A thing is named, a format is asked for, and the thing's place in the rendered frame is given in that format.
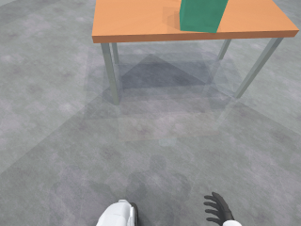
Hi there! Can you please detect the table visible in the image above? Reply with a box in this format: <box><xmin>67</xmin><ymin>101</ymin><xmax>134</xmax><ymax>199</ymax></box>
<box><xmin>91</xmin><ymin>0</ymin><xmax>299</xmax><ymax>105</ymax></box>

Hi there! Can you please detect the left robot thigh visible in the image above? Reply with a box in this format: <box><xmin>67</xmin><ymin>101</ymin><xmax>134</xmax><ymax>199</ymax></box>
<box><xmin>96</xmin><ymin>202</ymin><xmax>135</xmax><ymax>226</ymax></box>

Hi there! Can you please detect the robot right hand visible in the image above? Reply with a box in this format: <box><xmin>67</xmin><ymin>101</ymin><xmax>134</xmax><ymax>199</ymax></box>
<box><xmin>203</xmin><ymin>192</ymin><xmax>235</xmax><ymax>226</ymax></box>

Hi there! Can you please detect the carton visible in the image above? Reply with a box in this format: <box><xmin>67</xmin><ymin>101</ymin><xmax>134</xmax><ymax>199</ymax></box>
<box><xmin>179</xmin><ymin>0</ymin><xmax>229</xmax><ymax>33</ymax></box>

